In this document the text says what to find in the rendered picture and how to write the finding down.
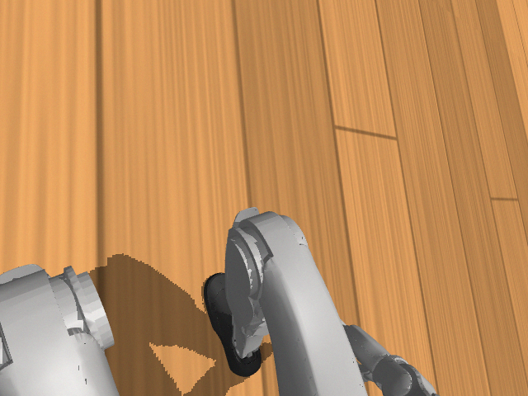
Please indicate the right robot hand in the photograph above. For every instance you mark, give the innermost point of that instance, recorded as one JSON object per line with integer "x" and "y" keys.
{"x": 366, "y": 350}

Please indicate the right robot foot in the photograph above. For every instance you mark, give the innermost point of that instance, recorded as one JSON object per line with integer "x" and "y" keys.
{"x": 221, "y": 320}

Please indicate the right robot arm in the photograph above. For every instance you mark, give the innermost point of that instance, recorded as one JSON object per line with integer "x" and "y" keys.
{"x": 395, "y": 377}

